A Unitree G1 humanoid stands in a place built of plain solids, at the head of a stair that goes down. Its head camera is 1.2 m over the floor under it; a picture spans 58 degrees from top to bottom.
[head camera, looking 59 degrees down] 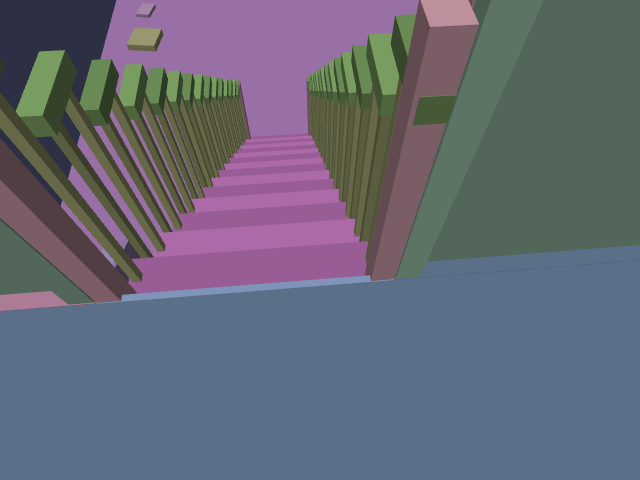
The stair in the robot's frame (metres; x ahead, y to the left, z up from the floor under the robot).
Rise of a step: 0.20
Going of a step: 0.23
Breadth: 0.90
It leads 5 degrees to the left of straight ahead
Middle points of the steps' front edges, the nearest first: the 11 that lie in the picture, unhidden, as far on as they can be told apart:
0.56 0.22 0.00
0.80 0.24 -0.19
1.03 0.26 -0.39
1.26 0.28 -0.58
1.50 0.30 -0.78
1.73 0.32 -0.97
1.97 0.34 -1.17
2.20 0.36 -1.36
2.44 0.38 -1.56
2.67 0.40 -1.75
2.90 0.42 -1.95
